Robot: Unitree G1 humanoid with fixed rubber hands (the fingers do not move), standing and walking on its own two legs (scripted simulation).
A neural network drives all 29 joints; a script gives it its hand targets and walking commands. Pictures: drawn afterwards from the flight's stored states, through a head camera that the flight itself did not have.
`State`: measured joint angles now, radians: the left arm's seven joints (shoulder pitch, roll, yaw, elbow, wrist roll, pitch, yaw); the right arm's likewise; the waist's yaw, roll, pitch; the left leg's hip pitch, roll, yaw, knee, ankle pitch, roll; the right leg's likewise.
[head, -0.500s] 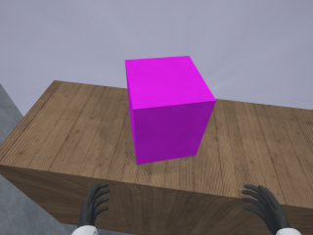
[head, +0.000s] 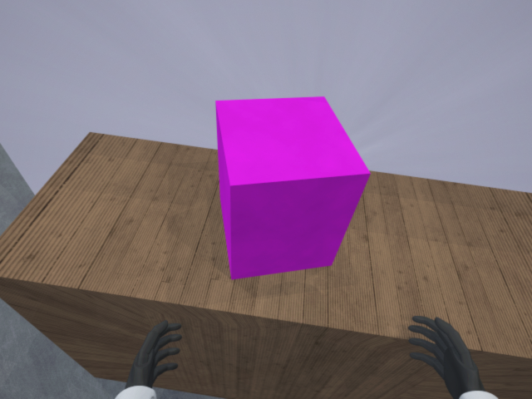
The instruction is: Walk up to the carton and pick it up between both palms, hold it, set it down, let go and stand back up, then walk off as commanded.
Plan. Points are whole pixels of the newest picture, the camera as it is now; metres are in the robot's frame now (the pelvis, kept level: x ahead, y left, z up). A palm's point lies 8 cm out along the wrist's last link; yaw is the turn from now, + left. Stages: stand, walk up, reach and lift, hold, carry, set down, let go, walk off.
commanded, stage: set down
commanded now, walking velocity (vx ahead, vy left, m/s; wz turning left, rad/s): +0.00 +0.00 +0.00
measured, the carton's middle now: (277, 188) +0.48 +0.05 +0.05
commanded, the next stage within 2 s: let go in 0.52 s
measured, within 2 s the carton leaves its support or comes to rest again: neither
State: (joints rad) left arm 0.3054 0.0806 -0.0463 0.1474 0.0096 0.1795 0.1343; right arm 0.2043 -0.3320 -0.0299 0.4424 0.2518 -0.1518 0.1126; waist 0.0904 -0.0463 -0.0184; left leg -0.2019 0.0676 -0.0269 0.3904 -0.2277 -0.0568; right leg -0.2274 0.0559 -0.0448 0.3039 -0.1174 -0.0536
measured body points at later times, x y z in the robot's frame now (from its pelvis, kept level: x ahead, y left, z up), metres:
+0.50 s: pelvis +0.01 +0.00 +0.00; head +0.01 +0.04 +0.45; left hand +0.17 +0.21 -0.08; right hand +0.23 -0.24 -0.01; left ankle -0.02 +0.15 -0.75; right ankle +0.03 -0.09 -0.75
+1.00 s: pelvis +0.01 +0.00 +0.00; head +0.01 +0.05 +0.45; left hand +0.17 +0.22 -0.10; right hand +0.23 -0.23 -0.01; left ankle -0.02 +0.15 -0.75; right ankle +0.03 -0.09 -0.75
